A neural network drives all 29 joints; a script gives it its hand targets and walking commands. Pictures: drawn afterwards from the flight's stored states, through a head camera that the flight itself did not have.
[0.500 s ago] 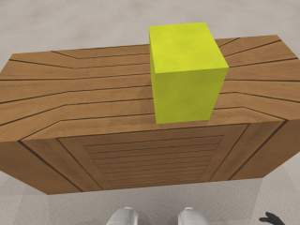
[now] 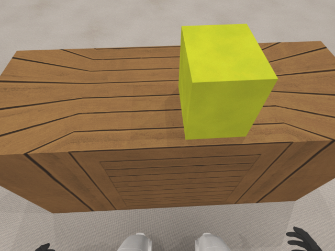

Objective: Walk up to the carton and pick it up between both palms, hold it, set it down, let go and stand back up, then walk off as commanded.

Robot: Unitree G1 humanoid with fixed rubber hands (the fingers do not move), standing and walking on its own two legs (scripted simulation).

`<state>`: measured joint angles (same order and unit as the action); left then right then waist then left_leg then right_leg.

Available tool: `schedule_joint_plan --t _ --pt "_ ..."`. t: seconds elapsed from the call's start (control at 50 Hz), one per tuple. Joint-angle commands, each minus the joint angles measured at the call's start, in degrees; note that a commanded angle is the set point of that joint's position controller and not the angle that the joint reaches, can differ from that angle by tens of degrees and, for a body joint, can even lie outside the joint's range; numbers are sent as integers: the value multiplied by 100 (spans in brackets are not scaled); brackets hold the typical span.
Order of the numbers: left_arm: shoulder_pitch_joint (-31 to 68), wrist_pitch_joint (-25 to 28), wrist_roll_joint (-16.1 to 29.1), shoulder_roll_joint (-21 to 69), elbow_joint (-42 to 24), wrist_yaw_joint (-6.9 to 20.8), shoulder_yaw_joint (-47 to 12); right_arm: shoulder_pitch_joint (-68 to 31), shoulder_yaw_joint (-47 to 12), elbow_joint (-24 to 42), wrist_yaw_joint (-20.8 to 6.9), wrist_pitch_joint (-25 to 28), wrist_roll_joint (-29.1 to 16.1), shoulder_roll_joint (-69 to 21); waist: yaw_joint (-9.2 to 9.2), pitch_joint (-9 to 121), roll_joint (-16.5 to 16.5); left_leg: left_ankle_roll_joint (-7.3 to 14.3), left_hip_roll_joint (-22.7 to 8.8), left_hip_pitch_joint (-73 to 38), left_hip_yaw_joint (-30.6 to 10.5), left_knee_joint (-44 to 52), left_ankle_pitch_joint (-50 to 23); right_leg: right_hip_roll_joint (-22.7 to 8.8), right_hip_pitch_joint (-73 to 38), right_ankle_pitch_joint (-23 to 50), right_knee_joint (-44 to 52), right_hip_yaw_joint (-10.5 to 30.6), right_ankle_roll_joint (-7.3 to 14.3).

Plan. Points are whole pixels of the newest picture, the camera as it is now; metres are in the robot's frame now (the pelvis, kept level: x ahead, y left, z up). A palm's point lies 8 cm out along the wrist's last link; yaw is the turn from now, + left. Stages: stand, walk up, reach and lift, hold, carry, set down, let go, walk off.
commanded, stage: walk up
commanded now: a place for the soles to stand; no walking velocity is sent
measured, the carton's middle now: (215, 83) +0.54 -0.14 +0.06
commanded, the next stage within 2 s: none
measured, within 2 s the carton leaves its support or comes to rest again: neither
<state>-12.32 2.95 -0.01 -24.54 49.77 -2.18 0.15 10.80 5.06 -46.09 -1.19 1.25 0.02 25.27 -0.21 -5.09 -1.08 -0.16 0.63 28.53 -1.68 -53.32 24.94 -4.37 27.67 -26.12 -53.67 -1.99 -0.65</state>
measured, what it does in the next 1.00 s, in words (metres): steps to the right: right foot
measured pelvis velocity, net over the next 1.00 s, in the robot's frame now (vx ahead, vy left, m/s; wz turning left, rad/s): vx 0.08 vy -0.19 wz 0.03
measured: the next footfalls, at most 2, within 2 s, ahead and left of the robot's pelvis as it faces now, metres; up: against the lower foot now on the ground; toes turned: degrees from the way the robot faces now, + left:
right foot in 0.68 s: +0.14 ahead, -0.22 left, +0.00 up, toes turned -2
left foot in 1.20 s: +0.14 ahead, +0.01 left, +0.00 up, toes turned +2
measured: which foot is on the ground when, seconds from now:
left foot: down 0.00-0.68, up 0.70-1.00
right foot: down 0.00-0.38, up 0.40-0.66, down 0.68-1.00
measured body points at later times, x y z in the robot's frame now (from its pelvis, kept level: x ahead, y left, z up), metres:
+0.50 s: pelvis +0.01 -0.03 +0.00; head +0.04 -0.02 +0.45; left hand +0.11 +0.29 -0.11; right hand +0.06 -0.38 -0.08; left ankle +0.03 +0.12 -0.69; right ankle +0.03 -0.14 -0.65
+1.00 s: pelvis +0.08 -0.19 +0.02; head +0.12 -0.18 +0.46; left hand +0.14 +0.14 -0.10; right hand +0.17 -0.55 -0.07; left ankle +0.12 -0.04 -0.63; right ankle +0.10 -0.23 -0.69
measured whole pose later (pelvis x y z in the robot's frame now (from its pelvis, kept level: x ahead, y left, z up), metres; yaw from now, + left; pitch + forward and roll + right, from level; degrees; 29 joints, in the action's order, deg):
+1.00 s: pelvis +0.08 -0.19 +0.02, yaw +2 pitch -1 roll +0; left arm -15.2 1.5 -0.3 -25.6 47.2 -0.2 2.0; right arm 14.4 5.0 -51.1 4.2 2.0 0.0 26.3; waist 1.6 -5.2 2.4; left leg -0.2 -2.8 35.0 -1.5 -66.1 18.9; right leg 4.8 21.8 -22.5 -44.0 -7.1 4.4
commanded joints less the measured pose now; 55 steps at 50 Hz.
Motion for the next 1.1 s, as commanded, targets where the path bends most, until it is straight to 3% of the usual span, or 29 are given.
schedule_joint_plan --t 0.0,0.04,0.08,0.12,0.16,0.22,0.26,0.28,0.32,0.34,0.36,0.38,0.42,0.44,0.58,0.6,0.64,0.66,0.68,0.7,0.72,0.76,0.8,0.88,0.96,1.0,1.02,1.04,1.08 --pt "69 114 -74 -1594 -139 -9 562 -394 93 215 148 -15 6 880 147 934 751 353 -227 -20 -525 451 -1469 -889 -1022 1459 1808 1584 1049" --pt "150 126 -83 -1789 -267 -13 540 -195 159 166 161 -35 14 934 57 807 1040 295 -109 -111 -47 39 -655 -1501 -675 1475 2160 2078 1446" --pt "609 66 -88 -1590 -345 -16 481 190 178 9 118 7 80 954 -229 670 901 416 -313 -815 -287 880 -847 -990 -64 1194 1578 1407 1002" --pt "555 -37 -38 -1135 -301 -16 432 -175 227 58 102 57 151 1219 -33 421 -362 887 -908 -521 -1803 2067 -595 -37 194 355 465 293 387" --pt "335 -59 -20 -1161 -220 5 438 -360 230 175 118 45 114 1429 71 545 -395 1310 -1365 -52 -2649 2596 163 252 -193 -446 -66 151 341" --pt "-5 51 -58 -1186 -94 41 439 -756 83 207 151 19 143 1224 349 276 -47 849 -908 776 -1778 2085 96 -13 -1044 -65 1354 494 519" --pt "-67 175 -141 -1593 -190 43 548 -587 106 213 122 -11 99 1033 177 621 870 335 -50 424 -434 426 -581 -936 -988 215 2484 2031 982" --pt "107 -79 -530 -1683 -784 338 765 486 269 -59 306 250 110 1432 123 638 2070 429 129 322 294 443 932 -913 -896 -728 2394 1986 1437" --pt "722 -298 -558 -1616 -923 464 806 1535 423 -498 383 383 70 1677 -375 346 1461 513 -67 -1064 96 1209 992 -589 423 -1859 1732 1659 1172" --pt "888 -381 -569 -1248 -1129 491 690 2157 591 -672 461 467 148 1951 -632 423 335 721 -778 -2157 -1583 2247 1918 -71 1807 -1639 100 1101 765" --pt "1037 -420 -572 -919 -1224 497 625 2388 703 -651 546 522 207 2397 -765 380 -470 1026 -2116 -2430 -4534 3477 2802 620 2810 -1092 -1496 827 365" --pt "1105 -451 -563 -1534 -1148 440 798 1808 671 -401 655 568 93 2509 -591 -14 363 1358 -2608 -2194 -5373 3796 2486 349 3067 -799 -1991 1475 248" --pt "728 -485 -527 -1692 -982 496 857 1192 534 -297 736 552 142 2241 -159 -2 619 1251 -2241 -2027 -4340 3231 1691 50 2633 -277 -1903 1497 182" --pt "656 -447 -481 -1549 -995 524 830 1029 537 -274 755 578 195 2169 -27 216 182 1491 -2198 -2151 -3652 2817 648 -44 2615 -345 -1745 1319 226" --pt "441 -468 -356 -1457 -1084 725 951 844 515 -5 797 622 281 2250 45 112 -734 1554 -2001 -682 -2418 2151 -810 -252 1131 -394 -557 844 241" --pt "114 -439 -360 -1373 -951 704 954 568 551 15 775 604 256 2205 280 244 -785 1376 -1895 -293 -2090 1940 -603 -219 504 122 -135 603 224" --pt "-1087 -399 -394 -1466 -475 663 1104 180 362 -27 753 511 268 1806 1005 665 200 745 -1183 1216 -787 401 -537 264 -2157 9 867 193 152" --pt "-1854 -407 -439 -1737 -273 594 1137 153 171 -13 791 467 287 1161 1482 424 1833 353 -124 2276 -166 -1891 42 37 -2372 -745 1908 1102 159" --pt "-1323 -349 -409 -2040 -583 534 1105 317 -13 83 844 422 185 752 1169 -119 2485 168 558 3118 -199 -2749 1512 -1007 -1683 -942 3147 3417 291" --pt "-709 -379 -286 -2181 -828 492 1170 576 214 -69 916 362 127 1243 821 117 1716 227 338 2651 -521 -2943 1359 -1398 -1481 -2345 4465 4665 342" --pt "-450 -358 -206 -2117 -848 456 1111 825 311 -274 880 385 105 1577 439 -102 1145 152 171 2357 -481 -3031 765 -1412 -1180 -2267 4552 4783 394" --pt "-428 -215 -188 -1729 -686 356 1074 874 305 -558 773 325 39 1654 369 -59 311 215 -305 2158 -250 -2957 120 -1193 -1246 -1591 3968 3803 -26" --pt "-396 -81 -173 -1377 -543 305 921 1039 241 -532 627 282 10 1406 229 -313 335 193 -528 1915 -224 -2446 -509 -890 -837 218 3432 2828 -52" --pt "-711 75 -59 -1441 -250 145 827 626 224 -387 435 144 24 1280 174 129 -328 92 -540 1361 -571 -1668 -801 -1017 -1403 388 3599 2967 -310" --pt "-1088 171 -10 -1295 -54 10 708 -18 128 -290 370 74 53 1125 395 348 -81 115 -541 1406 -681 -591 -728 -973 -2496 2692 3031 2534 -314" --pt "-946 118 69 -1265 -106 -50 754 527 116 -448 385 23 32 1030 270 425 778 31 -275 770 -326 -58 -400 -675 -2649 5058 3023 1717 -1218" --pt "-823 67 68 -1181 -178 -70 695 579 114 -378 407 28 17 1006 185 448 728 78 -171 632 -173 138 -378 -593 -2809 6049 2815 1417 -1256" --pt "-848 34 -40 -973 -148 -85 630 354 101 -409 412 -18 22 978 351 535 731 115 -186 607 -110 344 -499 -573 -2942 5473 2734 1328 -877" --pt "-802 -3 -60 -1094 -240 -78 639 218 108 -368 456 -56 18 975 371 367 808 222 -81 336 72 564 -326 -567 -2701 6049 2732 1410 -1147"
